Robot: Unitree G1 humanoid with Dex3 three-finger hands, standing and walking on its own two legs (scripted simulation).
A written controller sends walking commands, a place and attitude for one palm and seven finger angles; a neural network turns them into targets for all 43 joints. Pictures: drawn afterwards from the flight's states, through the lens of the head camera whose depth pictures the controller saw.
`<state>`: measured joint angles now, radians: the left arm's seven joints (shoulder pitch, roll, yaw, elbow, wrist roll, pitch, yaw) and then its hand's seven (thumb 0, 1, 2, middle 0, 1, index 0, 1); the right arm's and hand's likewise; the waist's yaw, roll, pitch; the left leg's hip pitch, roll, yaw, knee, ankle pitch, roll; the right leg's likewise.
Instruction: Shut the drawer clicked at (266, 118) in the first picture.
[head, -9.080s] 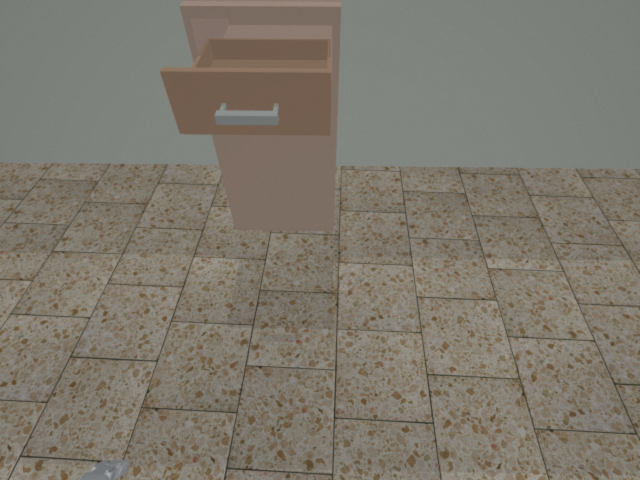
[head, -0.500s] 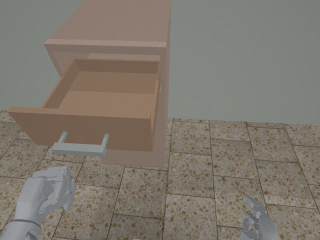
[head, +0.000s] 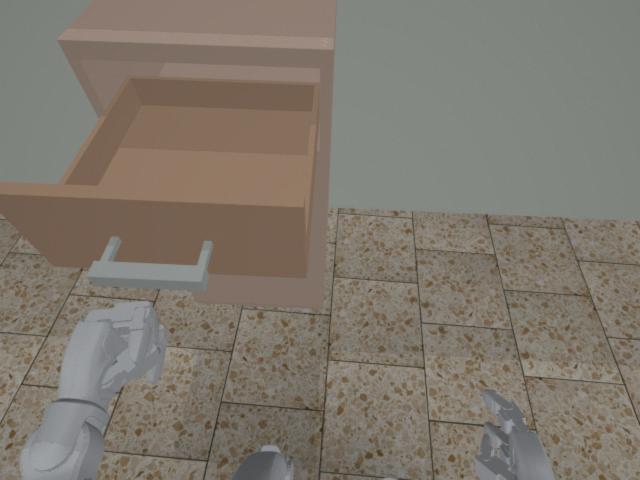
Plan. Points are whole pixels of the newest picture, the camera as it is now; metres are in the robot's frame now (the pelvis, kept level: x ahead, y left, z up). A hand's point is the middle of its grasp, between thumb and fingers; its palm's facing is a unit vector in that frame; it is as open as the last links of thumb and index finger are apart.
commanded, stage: bring the fist close to the handle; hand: left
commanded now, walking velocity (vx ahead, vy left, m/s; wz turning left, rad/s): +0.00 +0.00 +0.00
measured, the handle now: (155, 261) +0.36 +0.24 +0.05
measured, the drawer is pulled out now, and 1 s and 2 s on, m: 0.29 0.29 0.16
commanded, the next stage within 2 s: push the drawer shut in 0.36 s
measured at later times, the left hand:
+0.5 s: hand (160, 355) +0.24 +0.19 +0.05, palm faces +0.00 -1.00 -0.04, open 3.3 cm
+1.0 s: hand (163, 318) +0.29 +0.20 +0.05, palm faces +0.02 -1.00 -0.05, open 3.0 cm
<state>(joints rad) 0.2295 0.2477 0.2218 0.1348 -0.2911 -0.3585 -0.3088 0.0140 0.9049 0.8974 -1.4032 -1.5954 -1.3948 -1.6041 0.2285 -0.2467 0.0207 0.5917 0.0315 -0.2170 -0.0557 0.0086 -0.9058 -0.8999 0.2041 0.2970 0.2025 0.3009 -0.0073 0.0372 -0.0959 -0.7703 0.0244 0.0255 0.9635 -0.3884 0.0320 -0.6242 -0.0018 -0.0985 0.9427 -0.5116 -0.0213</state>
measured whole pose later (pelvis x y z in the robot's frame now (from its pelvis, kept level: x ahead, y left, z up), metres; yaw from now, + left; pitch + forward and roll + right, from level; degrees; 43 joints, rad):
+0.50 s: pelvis +0.00 +0.00 +0.00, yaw +0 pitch +11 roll -2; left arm 0.28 0.24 0.19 0.06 -0.28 -0.34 -0.26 0.01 0.90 0.90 -1.40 -1.60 -1.40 -1.60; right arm 0.23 -0.24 0.02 0.56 0.04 -0.17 -0.06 0.01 -0.91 -0.90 0.20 0.30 0.20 0.30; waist -0.01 0.05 -0.11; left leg -0.79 0.03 0.02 0.99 -0.40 0.04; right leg -0.64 0.00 -0.10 0.96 -0.52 -0.02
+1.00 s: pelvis +0.00 -0.01 +0.00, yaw +0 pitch +12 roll -2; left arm 0.05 0.28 0.24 0.28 -0.28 -0.36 -0.29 -0.02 0.83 0.91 -1.40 -1.60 -1.39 -1.60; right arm 0.25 -0.27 0.02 0.60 0.04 -0.14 -0.06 0.01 -0.91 -0.90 0.20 0.30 0.20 0.30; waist -0.01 0.04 -0.10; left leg -0.80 0.03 0.02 0.98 -0.39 0.02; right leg -0.65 0.01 -0.10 0.96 -0.52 -0.03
